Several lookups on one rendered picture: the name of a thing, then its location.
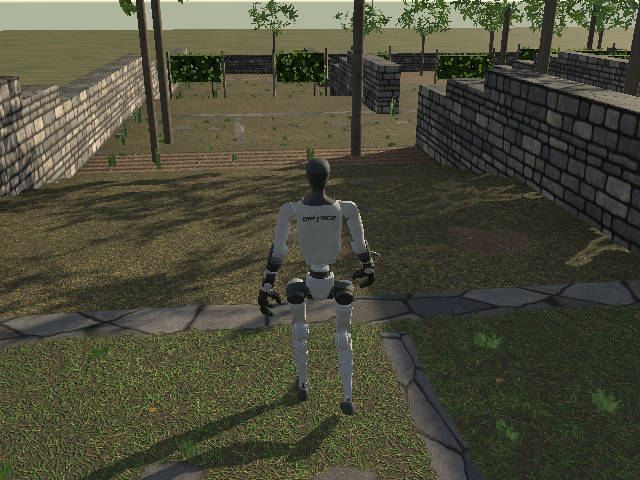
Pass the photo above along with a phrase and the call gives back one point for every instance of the left robot upper arm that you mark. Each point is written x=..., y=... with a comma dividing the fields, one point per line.
x=287, y=212

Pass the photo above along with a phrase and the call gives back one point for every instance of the right robot upper arm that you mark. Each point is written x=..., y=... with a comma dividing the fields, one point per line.
x=350, y=210

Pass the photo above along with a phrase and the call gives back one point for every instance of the robot right shin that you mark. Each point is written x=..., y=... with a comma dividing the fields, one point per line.
x=345, y=361

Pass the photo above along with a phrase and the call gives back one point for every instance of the right robot hand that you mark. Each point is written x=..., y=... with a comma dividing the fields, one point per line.
x=360, y=273

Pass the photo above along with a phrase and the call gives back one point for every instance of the left robot foot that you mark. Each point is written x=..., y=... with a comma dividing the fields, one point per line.
x=303, y=393

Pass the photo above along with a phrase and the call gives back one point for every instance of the left robot hand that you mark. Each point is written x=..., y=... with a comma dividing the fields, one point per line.
x=264, y=303

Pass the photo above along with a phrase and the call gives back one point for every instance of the right robot forearm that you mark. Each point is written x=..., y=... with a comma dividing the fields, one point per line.
x=366, y=260

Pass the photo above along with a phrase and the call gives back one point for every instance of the left robot forearm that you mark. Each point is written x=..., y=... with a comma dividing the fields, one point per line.
x=271, y=271

